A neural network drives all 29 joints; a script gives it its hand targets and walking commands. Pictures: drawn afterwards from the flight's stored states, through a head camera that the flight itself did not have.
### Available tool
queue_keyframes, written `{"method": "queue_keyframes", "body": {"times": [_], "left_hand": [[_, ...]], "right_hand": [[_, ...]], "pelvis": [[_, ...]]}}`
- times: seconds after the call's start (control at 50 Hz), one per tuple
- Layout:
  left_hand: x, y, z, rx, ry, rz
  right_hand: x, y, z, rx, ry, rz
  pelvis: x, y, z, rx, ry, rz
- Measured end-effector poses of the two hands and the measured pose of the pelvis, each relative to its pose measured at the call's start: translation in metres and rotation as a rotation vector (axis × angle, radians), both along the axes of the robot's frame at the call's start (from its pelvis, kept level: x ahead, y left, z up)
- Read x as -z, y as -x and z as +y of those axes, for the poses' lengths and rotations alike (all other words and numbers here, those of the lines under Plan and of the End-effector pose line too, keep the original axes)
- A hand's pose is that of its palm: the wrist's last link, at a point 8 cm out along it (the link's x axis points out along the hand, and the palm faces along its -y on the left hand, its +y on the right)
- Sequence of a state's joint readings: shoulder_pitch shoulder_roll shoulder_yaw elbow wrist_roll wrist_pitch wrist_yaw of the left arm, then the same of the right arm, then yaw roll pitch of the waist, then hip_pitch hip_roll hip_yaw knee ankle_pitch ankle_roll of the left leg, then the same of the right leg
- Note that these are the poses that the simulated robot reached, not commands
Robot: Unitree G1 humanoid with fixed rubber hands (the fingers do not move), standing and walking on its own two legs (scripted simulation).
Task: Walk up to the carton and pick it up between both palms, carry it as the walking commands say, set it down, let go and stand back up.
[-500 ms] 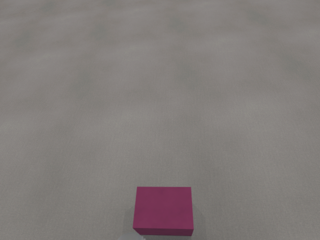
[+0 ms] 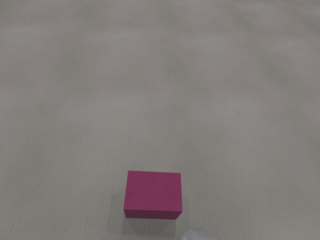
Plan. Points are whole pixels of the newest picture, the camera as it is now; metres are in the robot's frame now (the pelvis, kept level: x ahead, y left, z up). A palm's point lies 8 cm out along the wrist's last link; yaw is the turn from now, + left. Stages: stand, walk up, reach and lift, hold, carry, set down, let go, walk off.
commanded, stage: walk up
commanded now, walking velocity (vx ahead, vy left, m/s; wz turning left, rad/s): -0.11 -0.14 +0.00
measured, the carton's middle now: (152, 195) +0.40 +0.00 -0.67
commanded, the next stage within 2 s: none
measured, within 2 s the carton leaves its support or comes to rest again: neither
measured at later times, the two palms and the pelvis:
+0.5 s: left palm out of the picture +0.04 +0.13 -0.08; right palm out of the picture +0.00 -0.38 -0.14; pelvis -0.04 -0.13 +0.01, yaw -1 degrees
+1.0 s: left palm out of the picture -0.07 +0.15 -0.12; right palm out of the picture -0.13 -0.35 -0.14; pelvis -0.12 -0.10 +0.00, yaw +0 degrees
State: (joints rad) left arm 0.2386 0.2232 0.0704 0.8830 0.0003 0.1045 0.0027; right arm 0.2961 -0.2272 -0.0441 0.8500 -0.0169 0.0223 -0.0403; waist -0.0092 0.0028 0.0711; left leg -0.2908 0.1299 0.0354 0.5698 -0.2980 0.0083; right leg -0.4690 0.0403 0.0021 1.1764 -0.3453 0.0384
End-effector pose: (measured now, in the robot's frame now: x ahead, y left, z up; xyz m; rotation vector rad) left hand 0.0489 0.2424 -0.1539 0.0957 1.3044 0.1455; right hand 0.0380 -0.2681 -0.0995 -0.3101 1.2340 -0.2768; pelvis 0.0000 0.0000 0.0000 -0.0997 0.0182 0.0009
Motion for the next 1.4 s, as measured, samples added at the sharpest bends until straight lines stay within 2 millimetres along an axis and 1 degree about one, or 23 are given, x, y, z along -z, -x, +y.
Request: {"method": "queue_keyframes", "body": {"times": [0.08, 0.16, 0.26, 0.32, 0.36, 0.4, 0.48, 0.52, 0.56, 0.66, 0.76, 0.82, 0.86, 0.94, 0.98, 1.04, 1.12, 1.18, 1.2, 1.24, 1.28, 1.32, 1.4], "left_hand": [[-0.001, 0.004, -0.01, 0.011, -0.003, -0.01], [-0.005, 0.006, -0.024, 0.011, -0.021, -0.035], [-0.012, 0.008, -0.052, 0.015, -0.062, -0.076], [-0.016, 0.01, -0.074, 0.02, -0.104, -0.112], [-0.027, 0.016, -0.087, 0.031, -0.122, -0.119], [-0.042, 0.018, -0.095, 0.039, -0.145, -0.127], [-0.068, 0.012, -0.107, 0.068, -0.187, -0.153], [-0.073, 0.01, -0.112, 0.072, -0.196, -0.173], [-0.071, 0.011, -0.119, 0.077, -0.198, -0.183], [-0.064, 0.022, -0.131, 0.079, -0.175, -0.173], [-0.055, 0.039, -0.131, 0.079, -0.155, -0.161], [-0.05, 0.055, -0.125, 0.07, -0.144, -0.141], [-0.046, 0.066, -0.119, 0.064, -0.136, -0.127], [-0.033, 0.094, -0.105, 0.044, -0.11, -0.1], [-0.031, 0.11, -0.099, 0.04, -0.096, -0.072], [-0.03, 0.126, -0.094, 0.03, -0.081, -0.044], [-0.025, 0.134, -0.093, 0.025, -0.068, -0.03], [-0.027, 0.127, -0.094, 0.033, -0.074, -0.065], [-0.028, 0.125, -0.095, 0.033, -0.08, -0.081], [-0.024, 0.125, -0.094, 0.026, -0.103, -0.103], [-0.027, 0.134, -0.091, 0.009, -0.12, -0.081], [-0.032, 0.149, -0.084, -0.005, -0.14, -0.042], [-0.039, 0.18, -0.066, -0.043, -0.161, 0.066]], "right_hand": [[0.001, 0.014, -0.009, 0.002, -0.004, 0.007], [0.009, 0.018, -0.024, 0.005, -0.026, -0.014], [0.026, 0.023, -0.056, 0.02, -0.068, -0.042], [0.045, 0.023, -0.08, 0.027, -0.107, -0.049], [0.048, 0.024, -0.089, 0.025, -0.137, -0.041], [0.046, 0.027, -0.095, 0.023, -0.172, -0.031], [0.041, 0.039, -0.107, 0.041, -0.221, -0.014], [0.041, 0.046, -0.112, 0.043, -0.229, -0.004], [0.045, 0.049, -0.116, 0.044, -0.233, -0.005], [0.046, 0.054, -0.12, 0.036, -0.233, -0.034], [0.044, 0.072, -0.12, 0.04, -0.214, -0.036], [0.044, 0.089, -0.114, 0.035, -0.205, -0.021], [0.044, 0.105, -0.108, 0.032, -0.199, -0.004], [0.043, 0.144, -0.092, 0.021, -0.178, 0.058], [0.038, 0.161, -0.083, 0.019, -0.173, 0.082], [0.031, 0.171, -0.076, 0.021, -0.157, 0.082], [0.028, 0.168, -0.075, 0.023, -0.133, 0.052], [0.029, 0.165, -0.077, 0.025, -0.137, 0.038], [0.032, 0.162, -0.078, 0.025, -0.141, 0.032], [0.043, 0.153, -0.081, 0.015, -0.15, 0.017], [0.044, 0.138, -0.08, 0.009, -0.16, -0.008], [0.041, 0.118, -0.074, 0.001, -0.18, -0.046], [0.043, 0.078, -0.053, -0.045, -0.225, -0.082]], "pelvis": [[0.0, 0.008, -0.01, 0.007, -0.003, -0.003], [0.003, 0.014, -0.027, 0.007, -0.026, -0.013], [0.01, 0.022, -0.061, 0.009, -0.072, -0.023], [0.018, 0.027, -0.087, 0.006, -0.119, -0.029], [0.014, 0.031, -0.099, 0.004, -0.14, -0.04], [0.005, 0.035, -0.108, 0.002, -0.166, -0.023], [-0.01, 0.039, -0.122, 0.02, -0.198, 0.024], [-0.012, 0.04, -0.129, 0.019, -0.205, 0.043], [-0.009, 0.042, -0.134, 0.02, -0.205, 0.042], [-0.006, 0.051, -0.139, 0.022, -0.182, 0.034], [-0.004, 0.067, -0.136, 0.027, -0.163, 0.014], [-0.002, 0.078, -0.13, 0.022, -0.152, 0.0], [-0.001, 0.086, -0.124, 0.019, -0.143, -0.01], [0.004, 0.107, -0.109, 0.002, -0.103, -0.032], [0.001, 0.118, -0.102, 0.0, -0.093, -0.05], [-0.003, 0.127, -0.096, 0.0, -0.075, -0.056], [-0.002, 0.131, -0.093, 0.006, -0.07, -0.008], [-0.002, 0.13, -0.095, 0.01, -0.075, 0.017], [0.0, 0.129, -0.096, 0.008, -0.082, 0.025], [0.009, 0.127, -0.098, 0.005, -0.118, 0.051], [0.007, 0.123, -0.095, 0.003, -0.117, 0.052], [0.003, 0.117, -0.091, 0.001, -0.132, 0.051], [0.001, 0.105, -0.075, -0.008, -0.156, 0.039]]}}
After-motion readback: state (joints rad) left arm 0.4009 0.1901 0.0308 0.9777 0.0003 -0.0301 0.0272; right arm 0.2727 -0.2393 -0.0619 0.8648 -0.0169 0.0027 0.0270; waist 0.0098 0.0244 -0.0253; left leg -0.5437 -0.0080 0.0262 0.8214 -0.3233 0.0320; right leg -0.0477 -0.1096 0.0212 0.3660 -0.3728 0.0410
